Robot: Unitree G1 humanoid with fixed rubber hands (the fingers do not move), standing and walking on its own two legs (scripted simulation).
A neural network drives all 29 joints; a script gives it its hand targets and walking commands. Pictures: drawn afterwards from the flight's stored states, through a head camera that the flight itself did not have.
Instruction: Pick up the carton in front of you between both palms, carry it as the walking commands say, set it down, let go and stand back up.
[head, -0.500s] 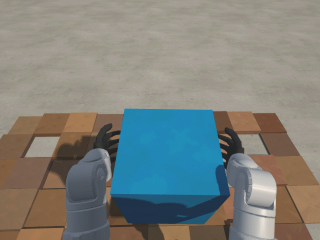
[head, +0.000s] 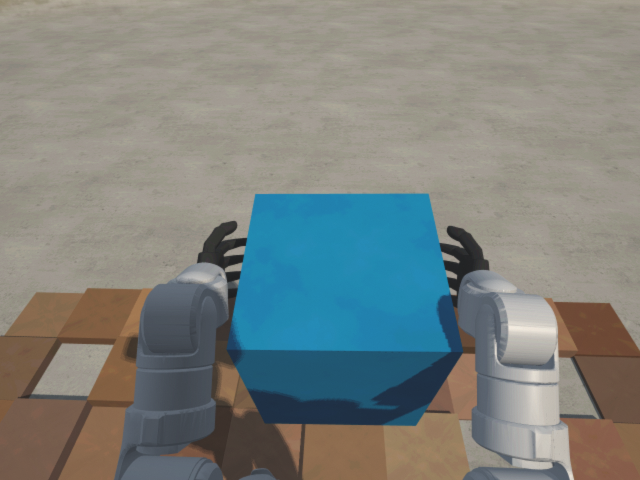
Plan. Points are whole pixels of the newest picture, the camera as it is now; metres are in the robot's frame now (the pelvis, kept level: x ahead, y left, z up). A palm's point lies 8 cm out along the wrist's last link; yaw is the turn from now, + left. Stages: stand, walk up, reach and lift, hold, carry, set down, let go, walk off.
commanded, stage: carry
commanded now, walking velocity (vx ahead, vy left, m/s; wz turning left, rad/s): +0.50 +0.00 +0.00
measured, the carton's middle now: (340, 317) +0.32 +0.00 +0.07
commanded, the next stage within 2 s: none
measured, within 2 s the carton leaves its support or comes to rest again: neither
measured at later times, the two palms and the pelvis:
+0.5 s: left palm (265, 144) +0.69 +0.16 +0.11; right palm (419, 148) +0.69 -0.14 +0.10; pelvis +0.33 +0.01 +0.00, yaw +0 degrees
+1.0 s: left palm (266, 77) +1.03 +0.21 +0.11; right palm (381, 81) +1.01 -0.09 +0.11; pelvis +0.66 +0.07 +0.00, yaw +0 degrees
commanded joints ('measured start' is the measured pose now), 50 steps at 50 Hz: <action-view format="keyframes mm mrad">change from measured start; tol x64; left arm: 1 -760 -756 -619 -25 -437 16 -208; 50 -925 -1085 -556 141 -412 -21 -189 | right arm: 1 -760 807 612 9 404 0 180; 50 -1017 1105 584 75 483 -46 248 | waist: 1 29 -140 -29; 50 -64 88 -364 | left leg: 1 -26 -34 25 -98 16 49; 7 1075 145 -410 -250 159 245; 27 -258 -45 -164 539 -510 8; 50 849 156 -316 -343 205 131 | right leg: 1 66 -250 106 -18 627 -108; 5 -126 -140 7 520 978 6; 10 -845 0 210 1220 -160 -10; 26 315 -348 619 228 696 -240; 50 -706 -79 135 746 89 59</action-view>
